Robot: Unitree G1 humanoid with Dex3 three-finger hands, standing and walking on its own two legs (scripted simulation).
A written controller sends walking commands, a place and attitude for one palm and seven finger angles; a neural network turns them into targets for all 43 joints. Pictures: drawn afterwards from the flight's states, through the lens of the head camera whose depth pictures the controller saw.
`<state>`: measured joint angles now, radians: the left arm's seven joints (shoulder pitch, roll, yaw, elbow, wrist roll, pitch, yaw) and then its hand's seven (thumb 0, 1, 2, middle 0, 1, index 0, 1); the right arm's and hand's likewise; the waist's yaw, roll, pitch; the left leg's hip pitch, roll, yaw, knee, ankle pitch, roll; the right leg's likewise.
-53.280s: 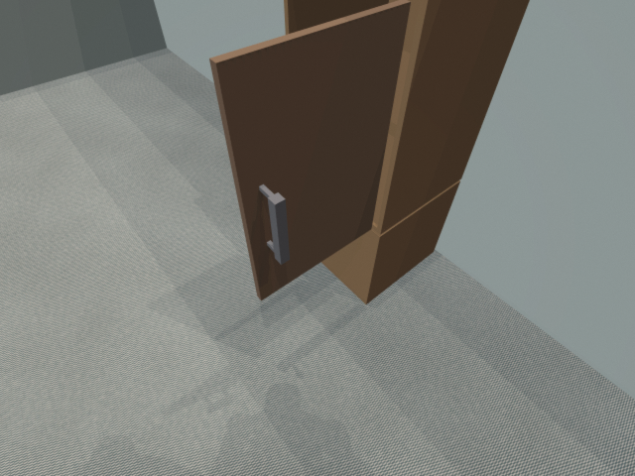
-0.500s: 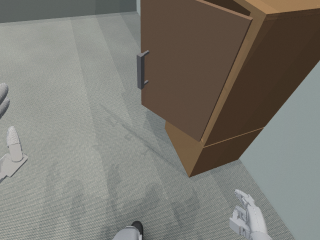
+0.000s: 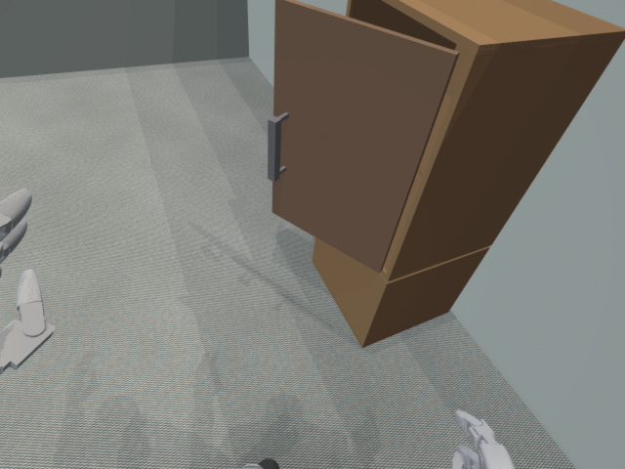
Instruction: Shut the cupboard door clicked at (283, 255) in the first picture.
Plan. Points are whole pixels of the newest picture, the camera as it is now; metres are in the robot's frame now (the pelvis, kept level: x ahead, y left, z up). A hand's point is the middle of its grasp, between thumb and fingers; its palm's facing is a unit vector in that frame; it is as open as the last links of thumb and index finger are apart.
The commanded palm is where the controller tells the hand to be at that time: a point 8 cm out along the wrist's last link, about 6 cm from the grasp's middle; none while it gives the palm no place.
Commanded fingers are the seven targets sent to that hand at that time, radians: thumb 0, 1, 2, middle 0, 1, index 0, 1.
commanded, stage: stop stepping back and stand still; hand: left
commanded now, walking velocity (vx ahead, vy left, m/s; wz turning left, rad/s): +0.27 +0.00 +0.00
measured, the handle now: (279, 147) +0.86 +0.11 -0.07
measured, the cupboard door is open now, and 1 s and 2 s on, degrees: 30 30 30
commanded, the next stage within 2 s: let the arm hang, fingers relaxed in 0.50 s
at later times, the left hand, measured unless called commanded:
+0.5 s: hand out of the picture +0.18 +0.28 +0.17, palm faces +0.40 -0.80 -0.45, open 7.4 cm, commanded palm +0.13 +0.32 +0.18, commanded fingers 0.00 0.90 0.90 -0.20 -0.30 -0.20 -0.30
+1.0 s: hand out of the picture -0.08 +0.18 -0.18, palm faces +0.00 -0.99 -0.12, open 7.2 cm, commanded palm none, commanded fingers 0.00 0.90 0.90 -0.20 -0.30 -0.20 -0.30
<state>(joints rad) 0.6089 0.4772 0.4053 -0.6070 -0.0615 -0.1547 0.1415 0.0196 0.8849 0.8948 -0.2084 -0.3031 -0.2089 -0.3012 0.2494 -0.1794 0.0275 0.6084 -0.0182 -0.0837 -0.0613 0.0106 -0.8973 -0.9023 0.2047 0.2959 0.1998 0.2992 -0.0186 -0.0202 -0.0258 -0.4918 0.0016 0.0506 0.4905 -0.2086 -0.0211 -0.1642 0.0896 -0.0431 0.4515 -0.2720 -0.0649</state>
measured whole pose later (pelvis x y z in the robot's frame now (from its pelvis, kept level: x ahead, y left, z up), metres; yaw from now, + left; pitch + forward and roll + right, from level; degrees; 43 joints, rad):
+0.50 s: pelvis -0.02 +0.03 +0.00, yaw -3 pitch -2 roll -2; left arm 0.58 0.45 0.41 -0.51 -0.05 -0.15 0.17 0.02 0.88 0.89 -0.21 -0.30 -0.21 -0.30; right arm 0.28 -0.20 0.02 0.65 0.00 -0.04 -0.07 0.01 -0.90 -0.90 0.21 0.30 0.20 0.30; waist -0.01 0.01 -0.05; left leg -0.40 0.02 0.06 0.59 -0.24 0.00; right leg -0.19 0.08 -0.07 0.51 -0.30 -0.06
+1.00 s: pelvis -0.03 +0.01 +0.00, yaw +0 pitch -1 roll -3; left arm 0.41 0.19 -0.01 1.06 0.02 0.05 0.00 0.01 0.96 0.89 -0.20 -0.30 -0.20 -0.30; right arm 0.27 -0.21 -0.01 1.01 -0.02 0.04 -0.01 0.01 -0.90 -0.90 0.20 0.30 0.20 0.30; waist 0.00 -0.03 0.05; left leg -0.39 0.00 0.00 0.50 -0.08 0.04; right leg -0.18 0.05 -0.02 0.50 -0.30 -0.01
